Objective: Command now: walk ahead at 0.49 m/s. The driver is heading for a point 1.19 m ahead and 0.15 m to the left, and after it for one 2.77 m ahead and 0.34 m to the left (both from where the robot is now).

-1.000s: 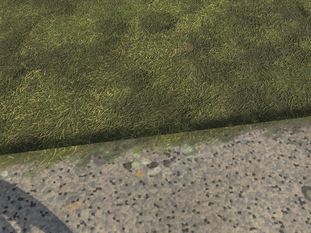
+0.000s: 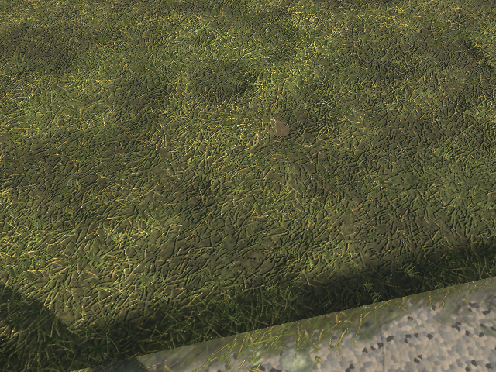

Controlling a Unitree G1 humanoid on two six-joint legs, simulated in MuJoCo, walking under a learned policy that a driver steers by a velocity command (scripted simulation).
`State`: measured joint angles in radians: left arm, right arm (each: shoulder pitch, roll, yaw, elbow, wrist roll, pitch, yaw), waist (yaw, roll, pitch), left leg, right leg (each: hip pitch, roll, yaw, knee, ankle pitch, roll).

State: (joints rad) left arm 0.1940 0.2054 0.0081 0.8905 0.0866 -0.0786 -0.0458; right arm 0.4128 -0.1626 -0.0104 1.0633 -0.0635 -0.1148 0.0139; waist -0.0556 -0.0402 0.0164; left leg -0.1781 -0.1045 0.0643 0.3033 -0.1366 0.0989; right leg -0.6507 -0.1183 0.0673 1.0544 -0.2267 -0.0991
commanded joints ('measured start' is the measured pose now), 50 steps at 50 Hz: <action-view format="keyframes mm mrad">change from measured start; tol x64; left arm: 1 39 1 -12 -29 -7 14 -10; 50 60 -12 2 -90 11 -25 46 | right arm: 1 -71 -64 3 -80 -12 -37 19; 50 -48 -41 -40 -112 -1 -26 33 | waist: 1 51 73 41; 50 87 56 72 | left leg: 1 -250 248 -157 -214 102 181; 15 158 276 -98 91 634 48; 19 -638 131 -192 926 -330 -2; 38 -560 204 -103 660 -8 -33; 45 561 354 -676 215 623 412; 50 -254 305 -555 170 234 293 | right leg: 1 146 -15 -62 -208 228 23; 12 57 55 -70 -581 164 14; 17 1255 -250 460 -683 278 -364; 41 555 -110 -192 -508 908 -68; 44 30 174 -197 396 -334 62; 50 -90 47 58 255 -207 101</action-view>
